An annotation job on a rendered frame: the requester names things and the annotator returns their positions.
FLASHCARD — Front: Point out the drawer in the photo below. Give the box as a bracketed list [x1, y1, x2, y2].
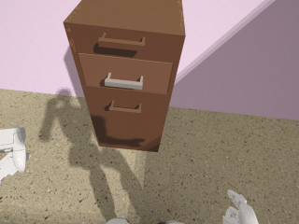
[78, 52, 173, 93]

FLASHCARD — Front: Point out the right robot hand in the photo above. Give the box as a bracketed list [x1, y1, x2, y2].
[222, 189, 259, 224]

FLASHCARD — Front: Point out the cabinet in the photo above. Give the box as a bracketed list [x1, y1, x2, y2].
[63, 0, 186, 152]

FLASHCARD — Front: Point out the handle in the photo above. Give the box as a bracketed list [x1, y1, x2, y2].
[108, 106, 141, 116]
[98, 37, 146, 51]
[105, 73, 143, 90]

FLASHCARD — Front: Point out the left robot hand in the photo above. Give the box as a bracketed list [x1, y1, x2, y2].
[0, 124, 31, 184]

